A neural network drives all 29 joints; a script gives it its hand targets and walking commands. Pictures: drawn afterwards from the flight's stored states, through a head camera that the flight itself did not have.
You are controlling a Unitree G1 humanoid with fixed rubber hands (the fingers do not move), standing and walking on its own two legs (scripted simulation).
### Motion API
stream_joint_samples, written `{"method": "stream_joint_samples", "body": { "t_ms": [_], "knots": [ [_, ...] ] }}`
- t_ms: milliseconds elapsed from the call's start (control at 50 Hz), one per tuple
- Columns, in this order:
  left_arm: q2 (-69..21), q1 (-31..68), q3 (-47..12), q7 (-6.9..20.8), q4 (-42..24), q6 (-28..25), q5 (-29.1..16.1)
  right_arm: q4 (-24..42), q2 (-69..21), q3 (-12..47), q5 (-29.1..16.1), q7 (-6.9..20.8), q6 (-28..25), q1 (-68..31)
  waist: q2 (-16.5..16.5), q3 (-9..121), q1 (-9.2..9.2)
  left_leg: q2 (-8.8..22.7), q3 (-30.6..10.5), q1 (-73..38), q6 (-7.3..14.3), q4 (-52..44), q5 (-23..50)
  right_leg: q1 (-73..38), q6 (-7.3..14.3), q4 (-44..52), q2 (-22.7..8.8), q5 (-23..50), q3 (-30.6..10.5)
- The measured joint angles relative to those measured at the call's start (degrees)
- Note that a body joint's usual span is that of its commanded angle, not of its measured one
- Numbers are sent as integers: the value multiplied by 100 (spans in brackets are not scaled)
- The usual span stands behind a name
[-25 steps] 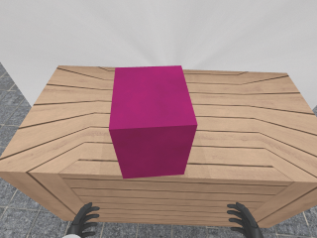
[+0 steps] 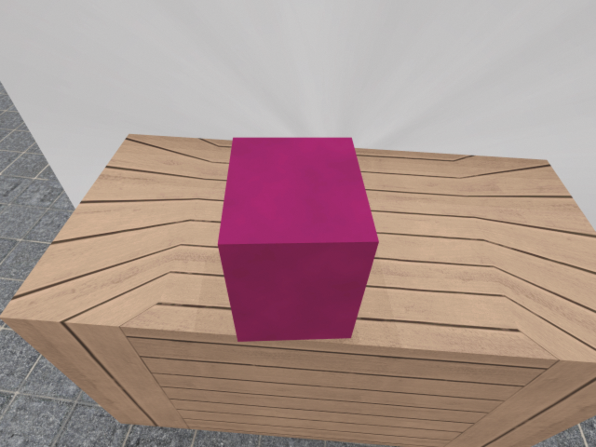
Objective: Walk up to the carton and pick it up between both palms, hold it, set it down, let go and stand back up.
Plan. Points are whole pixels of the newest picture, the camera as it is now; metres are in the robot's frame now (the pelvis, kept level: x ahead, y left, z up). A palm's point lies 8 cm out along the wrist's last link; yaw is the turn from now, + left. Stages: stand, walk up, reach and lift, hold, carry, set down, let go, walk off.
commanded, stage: stand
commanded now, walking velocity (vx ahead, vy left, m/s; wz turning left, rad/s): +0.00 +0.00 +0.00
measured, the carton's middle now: (293, 241) +0.44 +0.01 +0.01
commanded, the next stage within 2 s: none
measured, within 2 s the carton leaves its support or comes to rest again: neither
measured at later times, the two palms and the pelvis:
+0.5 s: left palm out of the picture -0.06 +0.20 -0.15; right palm out of the picture -0.04 -0.19 -0.14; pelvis -0.01 +0.01 +0.00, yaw +0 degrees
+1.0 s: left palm out of the picture -0.04 +0.20 -0.15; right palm out of the picture -0.06 -0.19 -0.15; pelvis -0.01 +0.00 +0.00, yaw +0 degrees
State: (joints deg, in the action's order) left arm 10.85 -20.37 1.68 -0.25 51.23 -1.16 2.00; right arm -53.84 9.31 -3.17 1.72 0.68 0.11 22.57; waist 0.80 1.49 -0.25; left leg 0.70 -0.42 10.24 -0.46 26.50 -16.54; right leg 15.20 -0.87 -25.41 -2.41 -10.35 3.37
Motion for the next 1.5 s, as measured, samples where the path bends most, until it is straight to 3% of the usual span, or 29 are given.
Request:
{"method": "stream_joint_samples", "body": {
  "t_ms": [200, 360, 500, 920, 1500],
  "knots": [
    [-175, -170, -7, -84, 744, 29, -46, -409, -194, 58, -36, -90, -47, 44, -14, 69, 0, -68, -1, -28, 42, -148, 125, -25, -38, 126, -64, 111, -1],
    [-380, -204, -43, -140, 1033, 22, -52, -662, -370, 129, -85, -114, -61, -54, -26, 111, -69, -85, 1, -5, 47, -169, 158, -2, -53, 146, -80, 136, -5],
    [-501, -228, -82, -132, 1349, 42, -50, -813, -405, 162, -76, -179, -55, 3, -16, 106, -18, -100, -20, 75, 62, -127, 140, 62, -64, 117, -98, 123, 13],
    [-548, 98, -36, -177, 1482, 43, -114, -1189, -557, 308, -73, -257, -63, 6, -40, -54, 15, -69, -7, -176, 25, -231, 155, -149, -40, 153, -65, 101, 3],
    [-619, -41, -66, -132, 1590, 74, -113, -1162, -462, 284, -91, -261, -64, 60, -39, -220, -6, 20, -7, -36, -71, -126, 125, 47, 75, -49, 18, 25, 4]
  ]
}}
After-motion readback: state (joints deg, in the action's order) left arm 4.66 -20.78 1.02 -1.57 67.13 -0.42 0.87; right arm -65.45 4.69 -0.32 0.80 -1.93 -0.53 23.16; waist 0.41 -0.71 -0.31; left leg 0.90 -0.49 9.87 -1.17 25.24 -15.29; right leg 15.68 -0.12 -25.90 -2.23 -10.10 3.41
